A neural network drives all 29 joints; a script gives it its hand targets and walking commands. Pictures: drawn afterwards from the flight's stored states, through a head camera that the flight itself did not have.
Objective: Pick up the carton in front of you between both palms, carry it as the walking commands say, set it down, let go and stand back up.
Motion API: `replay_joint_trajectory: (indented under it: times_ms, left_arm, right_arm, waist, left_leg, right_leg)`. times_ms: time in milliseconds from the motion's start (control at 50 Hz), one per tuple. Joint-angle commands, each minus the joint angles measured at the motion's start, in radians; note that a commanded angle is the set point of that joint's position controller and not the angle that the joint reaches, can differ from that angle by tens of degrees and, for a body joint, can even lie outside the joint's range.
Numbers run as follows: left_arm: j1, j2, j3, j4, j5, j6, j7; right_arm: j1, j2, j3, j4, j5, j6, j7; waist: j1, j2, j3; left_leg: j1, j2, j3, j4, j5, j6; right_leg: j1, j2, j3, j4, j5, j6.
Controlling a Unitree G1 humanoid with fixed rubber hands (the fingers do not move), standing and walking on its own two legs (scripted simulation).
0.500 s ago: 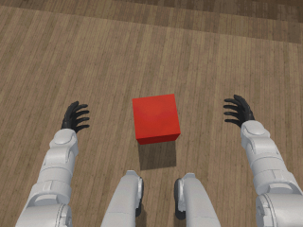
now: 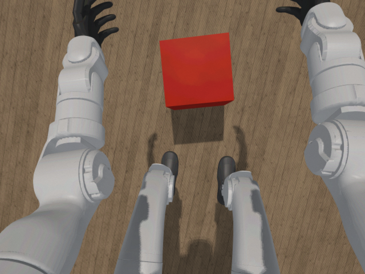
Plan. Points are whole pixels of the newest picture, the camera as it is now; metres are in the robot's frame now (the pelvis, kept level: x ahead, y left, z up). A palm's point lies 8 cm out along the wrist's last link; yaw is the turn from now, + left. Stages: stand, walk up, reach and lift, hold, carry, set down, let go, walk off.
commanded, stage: reach and lift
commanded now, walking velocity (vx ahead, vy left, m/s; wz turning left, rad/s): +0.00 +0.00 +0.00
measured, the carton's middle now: (196, 78) +0.52 +0.04 -0.52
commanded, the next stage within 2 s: none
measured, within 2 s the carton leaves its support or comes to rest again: leaves its support in 1.62 s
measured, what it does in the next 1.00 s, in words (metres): lowers itself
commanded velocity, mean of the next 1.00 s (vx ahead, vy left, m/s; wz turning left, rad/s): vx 0.00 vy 0.00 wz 0.00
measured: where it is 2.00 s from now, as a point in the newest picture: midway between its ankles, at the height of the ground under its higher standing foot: (196, 186)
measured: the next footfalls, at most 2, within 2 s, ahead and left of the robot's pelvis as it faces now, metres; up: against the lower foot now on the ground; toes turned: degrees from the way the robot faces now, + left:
none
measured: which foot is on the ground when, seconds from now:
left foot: down 0.00-1.00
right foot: down 0.00-1.00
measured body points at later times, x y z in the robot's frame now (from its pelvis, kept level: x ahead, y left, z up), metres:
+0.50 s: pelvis -0.01 +0.00 -0.19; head +0.35 +0.00 +0.08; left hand +0.50 +0.24 -0.35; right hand +0.55 -0.15 -0.36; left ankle +0.09 +0.13 -0.61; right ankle +0.08 -0.12 -0.61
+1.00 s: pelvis -0.03 +0.00 -0.27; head +0.36 +0.00 -0.04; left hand +0.51 +0.22 -0.46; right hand +0.56 -0.15 -0.46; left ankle +0.08 +0.13 -0.61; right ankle +0.08 -0.12 -0.61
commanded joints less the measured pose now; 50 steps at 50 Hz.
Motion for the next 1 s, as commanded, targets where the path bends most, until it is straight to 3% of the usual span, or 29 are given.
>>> replay_joint_trajectory:
  times_ms: [0,80,140,260,320,440,520,600,720,820,880,980]
  left_arm:
    - [-0.075,0.077,0.048,-0.094,0.037,-0.084,-0.021]
    - [-0.008,0.06,0.057,-0.036,0.049,-0.137,-0.034]
    - [-0.012,0.084,0.034,-0.043,0.018,-0.164,-0.029]
    - [-0.071,0.149,-0.073,-0.073,-0.103,-0.168,0.021]
    - [-0.107,0.167,-0.126,-0.069,-0.167,-0.151,0.035]
    - [-0.295,0.238,-0.194,-0.079,-0.244,-0.109,0.067]
    - [-0.385,0.248,-0.203,0.032,-0.247,-0.087,0.076]
    - [-0.46,0.249,-0.196,0.127,-0.233,-0.099,0.07]
    - [-0.544,0.265,-0.207,0.19,-0.231,-0.139,0.064]
    - [-0.569,0.286,-0.231,0.139,-0.267,-0.166,0.076]
    - [-0.533,0.269,-0.253,0.138,-0.286,-0.171,0.079]
    - [-0.434,0.23,-0.248,0.197,-0.273,-0.171,0.082]
  right_arm:
    - [-0.151,-0.029,-0.036,-0.113,-0.034,-0.075,-0.013]
    - [-0.028,0.029,-0.045,-0.087,-0.042,-0.116,-0.035]
    - [-0.016,0.014,-0.027,-0.127,-0.019,-0.139,-0.062]
    - [-0.109,-0.079,0.107,-0.186,0.117,-0.151,-0.095]
    - [-0.134,-0.102,0.142,-0.168,0.162,-0.139,-0.106]
    - [-0.32,-0.183,0.186,-0.178,0.241,-0.109,-0.123]
    - [-0.407,-0.197,0.212,-0.061,0.261,-0.087,-0.115]
    - [-0.465,-0.206,0.234,0.048,0.272,-0.097,-0.103]
    - [-0.532,-0.224,0.257,0.101,0.288,-0.137,-0.098]
    - [-0.57,-0.24,0.294,0.037,0.311,-0.165,-0.116]
    - [-0.547,-0.223,0.29,-0.003,0.303,-0.17,-0.124]
    - [-0.455,-0.166,0.3,0.029,0.31,-0.165,-0.115]
  waist:
    - [0.03,-0.108,-1.078]
    - [0.012,-0.103,-0.985]
    - [0.006,-0.086,-1.053]
    - [0.012,-0.06,-1.212]
    - [-0.005,-0.072,-1.237]
    - [0.006,-0.081,-1.223]
    - [0.016,-0.077,-1.058]
    - [0.018,-0.064,-0.917]
    - [0.01,-0.049,-0.861]
    - [0.014,-0.07,-1.002]
    - [-0.008,-0.086,-1.022]
    - [0.019,-0.073,-0.963]
  left_leg:
    - [0.272,-0.087,0.061,0.016,0.368,-0.036]
    - [0.067,-0.076,0.045,0.139,0.377,-0.046]
    - [0.022,-0.072,0.038,0.255,0.411,-0.048]
    - [0.103,-0.068,0.037,0.457,0.413,-0.05]
    - [0.067,-0.072,0.041,0.533,0.385,-0.053]
    - [0.022,-0.059,0.06,0.66,0.17,-0.046]
    - [-0.055,-0.042,0.062,0.704,0.002,-0.041]
    - [-0.113,-0.029,0.055,0.759,-0.072,-0.039]
    - [-0.114,-0.023,0.041,0.842,-0.015,-0.038]
    - [-0.063,-0.032,0.043,0.897,0.125,-0.037]
    - [-0.024,-0.044,0.035,0.91,0.194,-0.03]
    - [-0.037,-0.056,0.042,0.909,0.199,-0.034]
  right_leg:
    - [0.634,0.07,0.012,0.051,0.461,0.026]
    - [0.463,0.052,0.038,0.177,0.527,0.027]
    - [0.342,0.052,0.044,0.278,0.535,0.029]
    - [0.163,0.064,-0.001,0.47,0.371,0.043]
    - [0.165,0.062,-0.01,0.558,0.354,0.041]
    - [0.126,0.047,-0.025,0.683,0.13,0.036]
    - [0.036,0.031,-0.021,0.725,-0.041,0.028]
    - [-0.039,0.013,-0.009,0.768,-0.114,0.026]
    - [-0.07,0.006,0.001,0.846,-0.062,0.026]
    - [0.04,0.008,-0.001,0.909,0.09,0.029]
    - [0.041,0.021,-0.017,0.925,0.155,0.033]
    - [-0.003,0.031,-0.017,0.928,0.14,0.038]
